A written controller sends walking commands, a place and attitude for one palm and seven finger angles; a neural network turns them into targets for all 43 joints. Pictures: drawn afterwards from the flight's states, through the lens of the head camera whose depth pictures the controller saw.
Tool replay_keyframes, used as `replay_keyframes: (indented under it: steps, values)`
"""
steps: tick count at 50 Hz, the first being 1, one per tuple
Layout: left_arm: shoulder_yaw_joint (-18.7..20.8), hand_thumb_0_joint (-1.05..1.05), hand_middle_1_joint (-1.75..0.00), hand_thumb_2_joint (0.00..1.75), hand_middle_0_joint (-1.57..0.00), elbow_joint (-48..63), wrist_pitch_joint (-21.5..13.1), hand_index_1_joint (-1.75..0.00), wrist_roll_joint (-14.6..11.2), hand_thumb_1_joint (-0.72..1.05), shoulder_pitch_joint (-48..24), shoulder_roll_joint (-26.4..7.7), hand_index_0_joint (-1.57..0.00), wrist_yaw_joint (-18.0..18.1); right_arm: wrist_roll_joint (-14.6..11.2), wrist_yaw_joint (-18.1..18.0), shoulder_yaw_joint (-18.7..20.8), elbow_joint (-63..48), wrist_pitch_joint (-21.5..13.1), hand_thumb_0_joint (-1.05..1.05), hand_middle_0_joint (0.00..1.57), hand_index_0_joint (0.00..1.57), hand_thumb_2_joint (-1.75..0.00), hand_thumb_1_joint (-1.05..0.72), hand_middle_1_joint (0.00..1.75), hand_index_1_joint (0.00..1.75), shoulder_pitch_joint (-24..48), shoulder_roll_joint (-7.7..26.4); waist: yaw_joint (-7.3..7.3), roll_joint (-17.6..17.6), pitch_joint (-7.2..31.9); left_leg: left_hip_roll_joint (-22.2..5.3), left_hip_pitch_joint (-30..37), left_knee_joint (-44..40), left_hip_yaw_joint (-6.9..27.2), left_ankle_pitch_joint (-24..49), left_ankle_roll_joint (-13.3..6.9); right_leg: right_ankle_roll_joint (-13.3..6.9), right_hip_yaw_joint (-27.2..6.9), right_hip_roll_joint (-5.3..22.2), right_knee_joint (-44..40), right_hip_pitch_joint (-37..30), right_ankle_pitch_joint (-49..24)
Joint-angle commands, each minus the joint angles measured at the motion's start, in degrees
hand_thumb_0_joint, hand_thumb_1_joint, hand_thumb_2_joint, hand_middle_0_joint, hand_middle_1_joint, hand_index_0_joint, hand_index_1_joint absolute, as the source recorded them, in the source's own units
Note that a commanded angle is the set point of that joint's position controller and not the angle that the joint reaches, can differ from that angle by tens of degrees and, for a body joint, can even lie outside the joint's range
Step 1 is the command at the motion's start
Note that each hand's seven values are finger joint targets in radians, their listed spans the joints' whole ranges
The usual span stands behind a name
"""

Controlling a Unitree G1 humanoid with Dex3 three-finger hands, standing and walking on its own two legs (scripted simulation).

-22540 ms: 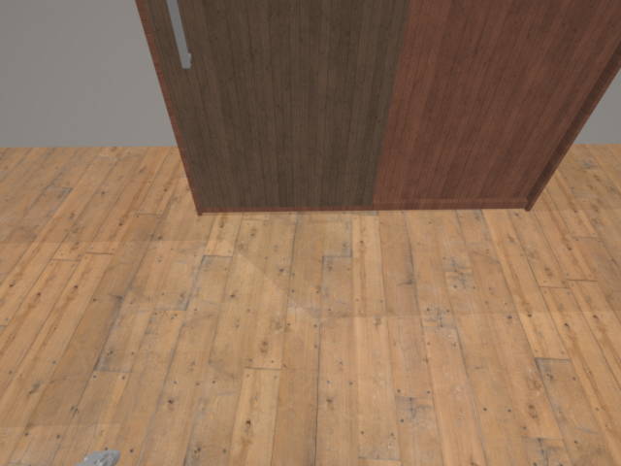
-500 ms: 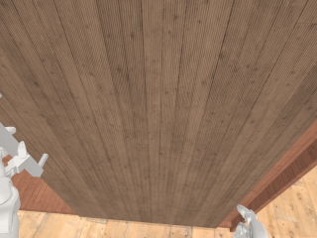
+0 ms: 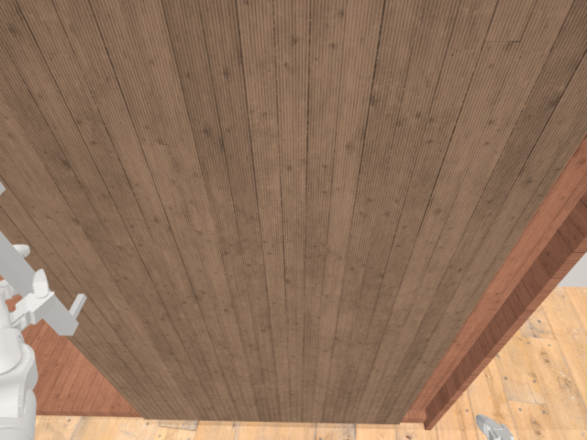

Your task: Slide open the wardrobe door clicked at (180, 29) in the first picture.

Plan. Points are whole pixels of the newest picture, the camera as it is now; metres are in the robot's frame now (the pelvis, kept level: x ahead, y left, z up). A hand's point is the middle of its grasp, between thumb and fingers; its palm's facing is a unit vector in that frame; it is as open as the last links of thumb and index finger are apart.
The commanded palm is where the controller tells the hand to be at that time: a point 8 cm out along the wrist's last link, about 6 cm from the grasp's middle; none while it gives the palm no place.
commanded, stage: stop walking and hold the door there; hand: left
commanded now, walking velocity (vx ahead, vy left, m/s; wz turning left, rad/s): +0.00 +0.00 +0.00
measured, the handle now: (34, 268) +0.32 +0.40 +0.08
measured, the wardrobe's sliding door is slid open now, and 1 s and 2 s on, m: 0.67 0.67 0.67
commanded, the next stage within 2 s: loosen the grip on the handle in 1.62 s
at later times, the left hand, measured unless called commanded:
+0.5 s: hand (36, 299) +0.27 +0.37 +0.07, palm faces +0.56 -0.75 -0.35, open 6.8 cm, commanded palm +0.22 +0.36 +0.08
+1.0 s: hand (36, 297) +0.27 +0.36 +0.08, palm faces +0.32 -0.94 -0.14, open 6.0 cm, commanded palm +0.24 +0.37 +0.08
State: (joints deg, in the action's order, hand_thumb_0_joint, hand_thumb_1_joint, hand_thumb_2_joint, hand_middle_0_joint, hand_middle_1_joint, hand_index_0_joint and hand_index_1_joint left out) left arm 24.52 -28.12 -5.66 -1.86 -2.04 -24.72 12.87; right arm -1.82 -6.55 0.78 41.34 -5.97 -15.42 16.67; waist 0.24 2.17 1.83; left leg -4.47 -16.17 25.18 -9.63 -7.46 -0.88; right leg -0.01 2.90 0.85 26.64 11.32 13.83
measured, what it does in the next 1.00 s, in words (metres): steps to the left: right foot, then left foot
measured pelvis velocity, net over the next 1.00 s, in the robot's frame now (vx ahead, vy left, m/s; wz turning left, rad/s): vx -0.07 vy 0.15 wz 0.06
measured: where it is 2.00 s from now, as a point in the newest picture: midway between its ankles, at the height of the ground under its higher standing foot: outside the picture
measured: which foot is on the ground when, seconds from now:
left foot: down 0.00-0.72, up 0.74-0.90, down 0.92-1.00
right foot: down 0.00-0.52, up 0.54-0.70, down 0.72-0.90, up 0.92-1.00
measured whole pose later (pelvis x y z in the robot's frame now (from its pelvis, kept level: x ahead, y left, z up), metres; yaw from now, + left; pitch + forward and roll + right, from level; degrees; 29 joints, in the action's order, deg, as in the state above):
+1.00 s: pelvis -0.07 +0.15 -0.02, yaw +4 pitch -3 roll +1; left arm 6.5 -4.0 -4.8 -3.5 -10.8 -13.7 9.5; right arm -1.5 -4.0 -0.5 37.8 -3.3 -6.0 10.6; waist 1.7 -1.6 -11.0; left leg -3.6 -21.0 38.1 -1.7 -14.0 2.1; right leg 2.2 -1.9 5.4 61.0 24.2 30.8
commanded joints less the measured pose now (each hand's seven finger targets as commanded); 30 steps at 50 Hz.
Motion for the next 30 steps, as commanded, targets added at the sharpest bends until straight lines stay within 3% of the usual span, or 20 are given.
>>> replay_keyframes:
  steps: [1, 3, 5, 8, 12, 13, 16, 19, 22, 24, 25, 26, 27, 28, 29, 30]
  values:
    - [-3.87, 0.0, -1.4, 0.9, -0.45, 12.8, -5.15, -1.4, 1.39, 0.9, -12.9, -8.92, -0.45, -2.4, 0.11, -0.06, 1.62, -8.3, -2.95, 0.0, 0.2, 0.2, -0.9, -0.9, 0.3, 0.3, 7.14, 6.41, -0.27, 5.46, 4.9, -7.13, 6.48, -11.32, 11.06, -18.0, -0.73, -0.47, -2.82, 1.44, -3.62, 4.85, 3.25]
    - [-3.85, 0.0, -1.4, 0.9, -0.45, 11.75, -5.09, -1.4, 1.48, 0.9, -13.05, -9.44, -0.45, -2.63, 0.15, 0.11, 1.69, -7.88, -2.86, 0.0, 0.2, 0.2, -0.9, -0.9, 0.3, 0.3, 6.77, 6.71, -0.42, 3.53, 5.25, -6.11, 7.18, -9.65, 9.89, -15.39, -0.25, -0.62, -3.2, 2.01, -4.98, 4.86, 2.27]
    - [-5.68, 0.0, -1.4, 0.9, -0.45, 12.66, -5.27, -1.4, 1.38, 0.9, -13.8, -7.25, -0.45, -3.04, 0.15, 0.27, 1.5, -8.41, -2.98, 0.0, 0.2, 0.2, -0.9, -0.9, 0.3, 0.3, 7.18, 5.99, -0.58, 1.83, 4.75, -5.38, 7.69, -7.29, 8.56, -12.39, -0.03, -0.74, -4.13, 2.68, -6.18, 5.88, 1.67]
    - [-3.15, 0.0, -1.4, 0.9, -0.45, 10.92, -5.15, -1.4, 1.42, 0.9, -12.75, -10.23, -0.45, -3.05, 0.39, 0.34, 1.85, -7.35, -2.8, 0.0, 0.2, 0.2, -0.9, -0.9, 0.3, 0.3, 6.79, 6.51, -0.61, 0.59, 5.92, -4.36, 9.04, -3.87, 7.02, -5.94, 0.34, -0.99, -5.13, 3.8, -6.84, 5.7, -2.12]
    - [-3.53, 0.0, -1.4, 0.9, -0.45, 12.31, -5.64, -1.4, 1.37, 0.9, -12.77, -10.1, -0.45, -3.39, 0.47, 0.66, 2.22, -8.37, -1.28, 0.0, 0.2, 0.2, -0.9, -0.9, 0.3, 0.3, 8.51, 6.01, 0.06, -2.23, 6.38, -2.61, 9.11, 2.83, 5.5, 6.84, 0.89, -1.6, -8.29, 8.07, -5.57, 5.71, -17.6]
    - [-3.93, 0.0, -1.4, 0.9, -0.45, 13.06, -5.6, -1.4, 1.23, 0.9, -13.07, -10.2, -0.45, -3.39, 0.49, 0.66, 2.27, -8.35, -0.7, 0.0, 0.2, 0.2, -0.9, -0.9, 0.3, 0.3, 9.18, 6.23, -0.01, -1.28, 6.88, -2.53, 8.89, 3.83, 5.47, 9.95, 1.08, -1.86, -8.45, 9.26, -4.22, 4.6, -22.52]
    - [-5.02, 0.0, -1.4, 0.9, -0.45, 14.55, -5.4, -1.4, 1.31, 0.9, -12.36, -9.49, -0.45, -3.11, 0.32, 0.89, 2.26, -9.56, 1.33, 0.0, 0.2, 0.2, -0.9, -0.9, 0.3, 0.3, 10.18, 5.53, 0.22, -4.82, 7.79, -1.45, 8.57, 6.19, 4.77, 11.82, 1.36, -2.23, -9.67, 12.4, -2.74, 4.61, -27.97]
    - [-5.77, 0.0, -1.4, 0.9, -0.45, 16.45, -5.69, -1.4, 1.3, 0.9, -12.67, -9.26, -0.45, -2.8, 0.13, 0.8, 2.18, -10.24, 2.74, 0.0, 0.2, 0.2, -0.9, -0.9, 0.3, 0.3, 11.41, 5.35, 0.38, -6.08, 7.91, -1.56, 8.43, 5.25, 5.68, 11.58, 1.45, -2.27, -9.3, 13.67, -1.79, 5.16, -24.2]
    - [-7.73, 0.0, -1.4, 0.9, -0.45, 19.26, -6.46, -1.4, 1.27, 0.9, -13.77, -7.45, -0.45, -2.81, -0.03, 1.09, 2.19, -11.23, 3.68, 0.0, 0.2, 0.2, -0.9, -0.9, 0.3, 0.3, 12.95, 5.49, 0.29, -4.4, 6.82, -2.5, 9.25, 3.09, 7.9, 5.46, 0.97, -1.94, -8.08, 12.42, -2.07, 9.71, -9.19]
    - [-8.93, 0.0, -1.4, 0.9, -0.45, 21.81, -7.09, -1.4, 0.7, 0.9, -14.04, -6.02, -0.45, -2.92, -0.22, 0.98, 1.96, -11.98, 3.8, 0.0, 0.2, 0.2, -0.9, -0.9, 0.3, 0.3, 14.23, 5.93, 0.57, 1.15, 6.13, -4.88, 8.85, -2.22, 11.58, -1.44, 0.01, -0.84, -3.93, 8.11, 1.7, 11.56, 4.76]
    - [-10.68, 0.0, -1.4, 0.9, -0.45, 23.77, -7.29, -1.4, 0.46, 0.9, -14.22, -3.94, -0.45, -3.12, -0.41, 1.16, 1.66, -12.85, 3.61, 0.0, 0.2, 0.2, -0.9, -0.9, 0.3, 0.3, 14.98, 6.0, 0.74, 5.79, 6.0, -6.85, 6.7, -6.88, 14.3, -8.1, -0.76, -0.25, -1.23, 5.16, 6.1, 11.24, 12.47]
    - [-11.63, 0.0, -1.4, 0.9, -0.45, 25.59, -7.5, -1.4, 0.33, 0.9, -14.88, -2.47, -0.45, -3.29, -0.53, 1.29, 1.42, -13.42, 3.21, 0.0, 0.2, 0.2, -0.9, -0.9, 0.3, 0.3, 15.17, 5.93, 1.05, 10.62, 6.3, -9.17, 2.68, -13.43, 17.55, -16.37, -1.6, -0.2, 0.99, 2.56, 14.62, 8.64, 16.5]
    - [-12.39, 0.0, -1.4, 0.9, -0.45, 27.17, -7.39, -1.4, 0.29, 0.9, -15.01, -1.72, -0.45, -3.19, -0.58, 1.42, 1.24, -13.81, 2.75, 0.0, 0.2, 0.2, -0.9, -0.9, 0.3, 0.3, 15.55, 5.2, 1.81, 12.4, 7.7, -9.77, 1.06, -16.19, 17.68, -17.69, -1.99, -0.98, 2.07, 1.68, 20.77, 6.48, 17.11]
    - [-11.39, 0.0, -1.4, 0.9, -0.45, 28.0, -7.34, -1.4, -0.14, 0.9, -15.64, -3.33, -0.45, -2.96, -0.65, 1.44, 1.44, -13.51, 2.17, 0.0, 0.2, 0.2, -0.9, -0.9, 0.3, 0.3, 15.18, 5.08, 1.96, 11.28, 9.68, -9.11, 4.0, -14.58, 16.73, -12.33, -1.87, -1.11, 1.91, 2.13, 21.56, 6.44, 17.05]
    - [-12.17, 0.0, -1.4, 0.9, -0.45, 27.64, -6.87, -1.4, 0.0, 0.9, -15.04, -2.55, -0.45, -3.04, -0.33, 1.74, 1.93, -12.58, 1.38, 0.0, 0.2, 0.2, -0.9, -0.9, 0.3, 0.3, 13.67, 5.07, 1.91, 9.05, 12.76, -8.1, 7.52, -13.54, 14.4, -8.99, -1.25, -0.8, 2.81, 2.22, 21.86, 5.49, 17.11]
    - [-14.31, 0.0, -1.4, 0.9, -0.45, 28.09, -6.27, -1.4, -0.11, 0.9, -16.13, -0.59, -0.45, -3.29, -0.38, 2.11, 1.8, -12.83, 0.68, 0.0, 0.2, 0.2, -0.9, -0.9, 0.3, 0.3, 13.68, 4.46, 1.87, 7.04, 13.29, -7.42, 8.88, -12.71, 12.82, -6.9, -1.33, -0.7, 3.27, 2.46, 20.04, 4.76, 17.05]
